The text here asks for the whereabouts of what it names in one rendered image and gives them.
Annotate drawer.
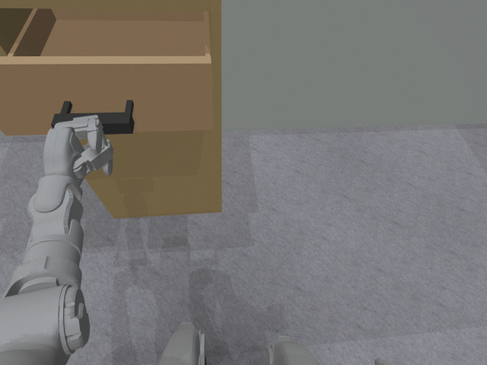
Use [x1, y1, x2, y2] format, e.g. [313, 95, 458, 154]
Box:
[0, 8, 214, 136]

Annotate robot shin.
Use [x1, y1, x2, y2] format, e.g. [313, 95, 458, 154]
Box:
[179, 322, 196, 330]
[276, 336, 291, 343]

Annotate handle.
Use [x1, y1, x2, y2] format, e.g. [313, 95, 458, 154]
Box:
[51, 100, 135, 135]

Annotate left robot upper arm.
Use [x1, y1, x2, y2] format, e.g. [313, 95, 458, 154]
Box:
[0, 284, 90, 365]

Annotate right robot shin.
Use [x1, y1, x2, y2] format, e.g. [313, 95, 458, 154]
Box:
[276, 336, 291, 343]

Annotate left robot shin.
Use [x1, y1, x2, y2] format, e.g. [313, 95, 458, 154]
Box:
[179, 322, 196, 330]

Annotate left robot hand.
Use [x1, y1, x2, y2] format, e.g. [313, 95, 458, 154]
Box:
[43, 115, 113, 185]

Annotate cabinet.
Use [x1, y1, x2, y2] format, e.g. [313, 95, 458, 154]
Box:
[0, 0, 221, 218]

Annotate robot left forearm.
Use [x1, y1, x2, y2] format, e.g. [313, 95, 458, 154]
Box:
[0, 175, 84, 302]

